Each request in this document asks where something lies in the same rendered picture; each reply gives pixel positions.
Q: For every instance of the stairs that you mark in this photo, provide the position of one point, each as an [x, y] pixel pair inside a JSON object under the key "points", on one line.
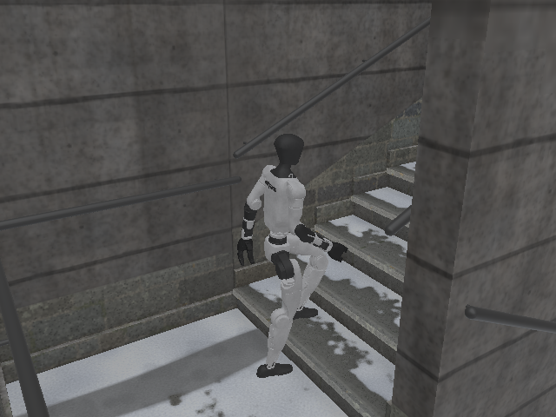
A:
{"points": [[359, 360]]}

